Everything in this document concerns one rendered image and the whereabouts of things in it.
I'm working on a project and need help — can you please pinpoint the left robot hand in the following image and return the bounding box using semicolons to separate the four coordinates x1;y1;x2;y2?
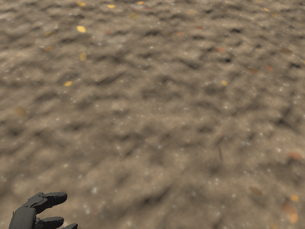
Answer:
9;192;78;229

